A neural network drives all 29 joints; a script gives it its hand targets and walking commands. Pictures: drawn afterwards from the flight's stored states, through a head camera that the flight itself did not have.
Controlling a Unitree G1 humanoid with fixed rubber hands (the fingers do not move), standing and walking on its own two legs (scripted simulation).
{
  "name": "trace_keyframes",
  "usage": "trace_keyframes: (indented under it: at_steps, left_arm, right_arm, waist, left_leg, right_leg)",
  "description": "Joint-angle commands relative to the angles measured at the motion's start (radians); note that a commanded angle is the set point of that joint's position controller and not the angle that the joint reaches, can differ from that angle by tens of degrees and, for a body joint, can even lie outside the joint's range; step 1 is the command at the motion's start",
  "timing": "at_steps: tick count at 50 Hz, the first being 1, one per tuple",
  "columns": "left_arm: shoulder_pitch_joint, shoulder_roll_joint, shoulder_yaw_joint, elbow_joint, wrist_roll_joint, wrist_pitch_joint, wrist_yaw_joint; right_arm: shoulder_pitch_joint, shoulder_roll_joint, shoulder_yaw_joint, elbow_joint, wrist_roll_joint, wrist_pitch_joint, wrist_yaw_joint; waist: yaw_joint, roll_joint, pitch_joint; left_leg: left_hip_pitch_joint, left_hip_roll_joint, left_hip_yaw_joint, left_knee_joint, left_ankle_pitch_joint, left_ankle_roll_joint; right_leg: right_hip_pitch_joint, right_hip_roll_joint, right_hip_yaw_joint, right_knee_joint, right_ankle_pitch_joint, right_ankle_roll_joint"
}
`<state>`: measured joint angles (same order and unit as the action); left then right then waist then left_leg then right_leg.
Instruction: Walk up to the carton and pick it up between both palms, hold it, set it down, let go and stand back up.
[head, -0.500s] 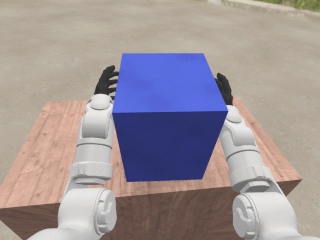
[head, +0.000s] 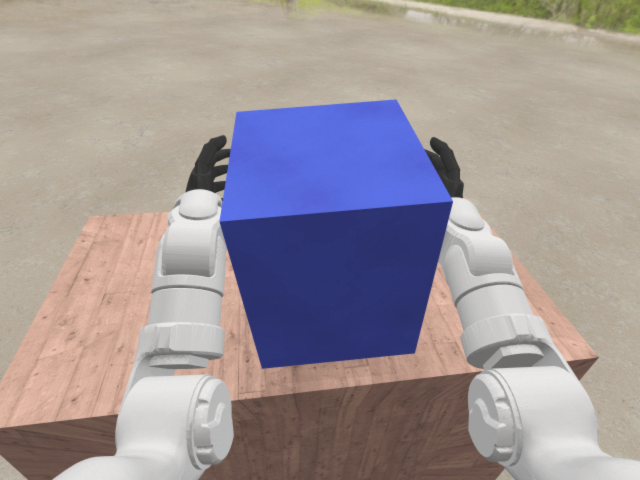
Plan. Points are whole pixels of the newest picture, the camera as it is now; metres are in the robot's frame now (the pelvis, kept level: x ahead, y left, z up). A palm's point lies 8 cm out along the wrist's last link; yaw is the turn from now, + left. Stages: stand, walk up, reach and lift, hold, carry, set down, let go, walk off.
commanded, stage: reach and lift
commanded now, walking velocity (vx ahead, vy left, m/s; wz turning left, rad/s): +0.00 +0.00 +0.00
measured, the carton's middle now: (328, 236) +0.37 +0.00 +0.17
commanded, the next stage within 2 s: hold in 0.22 s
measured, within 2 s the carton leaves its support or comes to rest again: neither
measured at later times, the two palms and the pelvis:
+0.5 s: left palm (205, 187) +0.38 +0.15 +0.24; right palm (450, 187) +0.38 -0.14 +0.24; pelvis +0.00 +0.00 +0.00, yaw +0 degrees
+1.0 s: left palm (201, 182) +0.37 +0.15 +0.25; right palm (455, 177) +0.37 -0.14 +0.26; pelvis +0.00 +0.00 +0.00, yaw +0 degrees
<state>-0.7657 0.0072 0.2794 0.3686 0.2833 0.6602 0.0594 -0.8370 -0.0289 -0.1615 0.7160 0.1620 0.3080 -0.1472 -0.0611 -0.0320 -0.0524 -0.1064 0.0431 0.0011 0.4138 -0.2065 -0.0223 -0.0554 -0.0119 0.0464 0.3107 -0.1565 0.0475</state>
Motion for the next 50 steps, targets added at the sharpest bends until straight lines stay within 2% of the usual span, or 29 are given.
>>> trace_keyframes:
  at_steps: [1,2,3,5,8,11,12,13,14,15,16,19,23,24,25,26,30,33,34,35,36,37,39,41,44,45,46,47,50]
  left_arm:
    - [-0.696,-0.65,-0.434,-0.097,-0.162,-0.033,-0.162]
    - [-0.743,-0.653,-0.463,-0.14,-0.18,-0.041,-0.153]
    - [-0.748,-0.638,-0.461,-0.112,-0.179,-0.038,-0.153]
    - [-0.746,-0.644,-0.461,-0.132,-0.177,-0.036,-0.151]
    - [-0.75,-0.625,-0.421,-0.085,-0.157,-0.029,-0.15]
    - [-0.764,-0.618,-0.412,-0.066,-0.155,-0.016,-0.164]
    - [-0.751,-0.621,-0.397,-0.02,-0.148,-0.005,-0.165]
    - [-0.769,-0.617,-0.388,-0.046,-0.14,-0.008,-0.163]
    - [-0.8,-0.638,-0.424,-0.089,-0.176,-0.016,-0.162]
    - [-0.802,-0.617,-0.418,-0.07,-0.156,-0.015,-0.162]
    - [-0.794,-0.633,-0.43,-0.043,-0.18,-0.019,-0.162]
    - [-0.777,-0.622,-0.424,-0.078,-0.178,-0.017,-0.164]
    - [-0.74,-0.619,-0.419,-0.098,-0.155,-0.001,-0.166]
    - [-0.768,-0.64,-0.45,-0.122,-0.184,0.002,-0.164]
    - [-0.761,-0.622,-0.44,-0.126,-0.189,0.001,-0.163]
    - [-0.762,-0.626,-0.455,-0.156,-0.19,0.007,-0.161]
    - [-0.761,-0.603,-0.42,-0.123,-0.162,0.033,-0.169]
    - [-0.76,-0.61,-0.418,-0.167,-0.16,0.04,-0.172]
    - [-0.78,-0.583,-0.394,-0.135,-0.158,0.044,-0.174]
    - [-0.789,-0.608,-0.423,-0.172,-0.174,0.045,-0.176]
    - [-0.778,-0.584,-0.394,-0.128,-0.162,0.051,-0.178]
    - [-0.763,-0.6,-0.4,-0.099,-0.144,0.054,-0.18]
    - [-0.793,-0.586,-0.393,-0.166,-0.168,0.048,-0.181]
    - [-0.789,-0.597,-0.401,-0.118,-0.16,0.059,-0.181]
    - [-0.796,-0.574,-0.363,-0.088,-0.144,0.059,-0.187]
    - [-0.816,-0.583,-0.393,-0.11,-0.166,0.058,-0.185]
    - [-0.795,-0.573,-0.366,-0.091,-0.144,0.057,-0.185]
    - [-0.829,-0.575,-0.378,-0.163,-0.163,0.05,-0.184]
    - [-0.802,-0.585,-0.382,-0.082,-0.16,0.062,-0.182]
  right_arm:
    - [-0.781,0.551,0.42,-0.195,0.144,0.009,0.049]
    - [-0.797,0.567,0.437,-0.233,0.157,0.004,0.053]
    - [-0.772,0.56,0.421,-0.187,0.142,0.02,0.049]
    - [-0.794,0.572,0.439,-0.217,0.161,0.015,0.049]
    - [-0.805,0.569,0.429,-0.183,0.157,0.03,0.049]
    - [-0.796,0.555,0.386,-0.124,0.134,0.041,0.05]
    - [-0.848,0.548,0.386,-0.157,0.147,0.036,0.054]
    - [-0.796,0.55,0.385,-0.095,0.142,0.052,0.055]
    - [-0.825,0.551,0.373,-0.134,0.149,0.039,0.053]
    - [-0.817,0.555,0.362,-0.104,0.142,0.046,0.055]
    - [-0.869,0.556,0.384,-0.192,0.143,0.033,0.054]
    - [-0.82,0.566,0.388,-0.167,0.159,0.053,0.039]
    - [-0.798,0.563,0.426,-0.183,0.194,0.07,0.035]
    - [-0.8,0.557,0.421,-0.202,0.193,0.074,0.031]
    - [-0.836,0.571,0.448,-0.248,0.202,0.071,0.031]
    - [-0.819,0.575,0.463,-0.248,0.226,0.081,0.027]
    - [-0.782,0.553,0.429,-0.183,0.21,0.115,0.022]
    - [-0.81,0.577,0.475,-0.247,0.24,0.129,0.012]
    - [-0.809,0.569,0.451,-0.197,0.237,0.141,0.013]
    - [-0.842,0.578,0.463,-0.264,0.244,0.13,0.017]
    - [-0.835,0.568,0.451,-0.224,0.226,0.141,0.017]
    - [-0.827,0.564,0.448,-0.215,0.224,0.142,0.017]
    - [-0.819,0.594,0.462,-0.226,0.236,0.149,0.015]
    - [-0.812,0.559,0.428,-0.188,0.227,0.157,0.018]
    - [-0.86,0.569,0.427,-0.191,0.226,0.157,0.023]
    - [-0.874,0.579,0.428,-0.219,0.218,0.152,0.024]
    - [-0.827,0.579,0.425,-0.159,0.218,0.163,0.023]
    - [-0.822,0.596,0.44,-0.189,0.232,0.161,0.025]
    - [-0.854,0.557,0.424,-0.193,0.245,0.166,0.025]
  waist:
    - [-0.094,0.05,-0.319]
    - [-0.081,0.057,-0.384]
    - [-0.093,0.066,-0.322]
    - [-0.086,0.061,-0.347]
    - [-0.068,0.049,-0.295]
    - [-0.09,0.056,-0.264]
    - [-0.073,0.057,-0.249]
    - [-0.082,0.056,-0.227]
    - [-0.093,0.071,-0.299]
    - [-0.092,0.076,-0.281]
    - [-0.084,0.059,-0.318]
    - [-0.109,0.06,-0.331]
    - [-0.088,0.057,-0.33]
    - [-0.109,0.077,-0.335]
    - [-0.083,0.058,-0.369]
    - [-0.088,0.076,-0.376]
    - [-0.098,0.067,-0.286]
    - [-0.081,0.05,-0.323]
    - [-0.075,0.051,-0.274]
    - [-0.075,0.068,-0.325]
    - [-0.072,0.04,-0.302]
    - [-0.082,0.059,-0.27]
    - [-0.075,0.043,-0.295]
    - [-0.089,0.082,-0.251]
    - [-0.069,0.041,-0.247]
    - [-0.08,0.051,-0.289]
    - [-0.073,0.06,-0.259]
    - [-0.07,0.05,-0.31]
    - [-0.072,0.062,-0.266]
  left_leg:
    - [0.175,-0.083,0.02,-0.068,0.299,-0.031]
    - [0.193,-0.077,0.016,-0.062,0.323,-0.037]
    - [0.17,-0.081,0.014,-0.071,0.273,-0.038]
    - [0.158,-0.086,0.017,-0.068,0.282,-0.032]
    - [0.145,-0.088,0.024,-0.084,0.22,-0.022]
    - [0.116,-0.08,0.027,-0.096,0.162,-0.024]
    - [0.089,-0.077,0.024,-0.103,0.147,-0.018]
    - [0.108,-0.077,0.024,-0.108,0.152,-0.022]
    - [0.131,-0.073,0.022,-0.093,0.175,-0.032]
    - [0.12,-0.076,0.02,-0.099,0.143,-0.027]
    - [0.121,-0.08,0.018,-0.097,0.165,-0.02]
    - [0.118,-0.083,0.019,-0.086,0.193,-0.022]
    - [0.146,-0.082,0.019,-0.081,0.26,-0.021]
    - [0.14,-0.08,0.012,-0.078,0.257,-0.034]
    - [0.153,-0.088,0.015,-0.067,0.286,-0.024]
    - [0.158,-0.087,0.014,-0.061,0.31,-0.031]
    - [0.114,-0.08,0.014,-0.087,0.203,-0.029]
    - [0.134,-0.088,0.016,-0.073,0.267,-0.022]
    - [0.118,-0.087,0.019,-0.085,0.211,-0.018]
    - [0.118,-0.086,0.01,-0.082,0.24,-0.021]
    - [0.114,-0.088,0.017,-0.09,0.182,-0.009]
    - [0.1,-0.087,0.018,-0.099,0.164,-0.022]
    - [0.111,-0.088,0.026,-0.09,0.192,-0.014]
    - [0.09,-0.08,0.011,-0.102,0.162,-0.03]
    - [0.074,-0.083,0.02,-0.115,0.111,-0.009]
    - [0.071,-0.083,0.02,-0.108,0.118,-0.015]
    - [0.068,-0.089,0.026,-0.116,0.113,-0.011]
    - [0.088,-0.085,0.023,-0.1,0.17,-0.015]
    - [0.063,-0.084,0.014,-0.107,0.15,-0.022]
  right_leg:
    - [0.108,0.091,-0.107,-0.063,0.217,-0.007]
    - [0.112,0.098,-0.108,-0.051,0.214,-0.006]
    - [0.078,0.088,-0.107,-0.062,0.18,-0.005]
    - [0.106,0.095,-0.109,-0.053,0.191,-0.004]
    - [0.077,0.091,-0.105,-0.067,0.139,-0.002]
    - [0.074,0.082,-0.101,-0.067,0.114,-0.008]
    - [0.082,0.086,-0.094,-0.067,0.095,-0.013]
    - [0.074,0.087,-0.104,-0.069,0.09,-0.011]
    - [0.075,0.086,-0.097,-0.062,0.112,-0.011]
    - [0.061,0.083,-0.097,-0.068,0.087,-0.008]
    - [0.071,0.082,-0.091,-0.068,0.113,-0.006]
    - [0.111,0.08,-0.085,-0.059,0.175,0.001]
    - [0.118,0.092,-0.089,-0.062,0.214,0.001]
    - [0.114,0.094,-0.084,-0.059,0.206,-0.008]
    - [0.119,0.093,-0.087,-0.054,0.228,-0.001]
    - [0.133,0.097,-0.085,-0.049,0.253,-0.002]
    - [0.118,0.092,-0.078,-0.062,0.172,-0.008]
    - [0.141,0.098,-0.083,-0.051,0.234,0.002]
    - [0.107,0.092,-0.077,-0.065,0.167,0.002]
    - [0.133,0.091,-0.077,-0.052,0.192,-0.002]
    - [0.114,0.092,-0.078,-0.067,0.145,-0.002]
    - [0.107,0.094,-0.084,-0.066,0.131,-0.004]
    - [0.12,0.092,-0.072,-0.062,0.166,0.002]
    - [0.105,0.09,-0.074,-0.061,0.131,-0.01]
    - [0.092,0.089,-0.071,-0.072,0.088,-0.005]
    - [0.106,0.091,-0.077,-0.067,0.094,-0.009]
    - [0.106,0.086,-0.071,-0.072,0.096,-0.006]
    - [0.124,0.09,-0.07,-0.054,0.149,-0.006]
    - [0.101,0.094,-0.069,-0.066,0.103,-0.007]
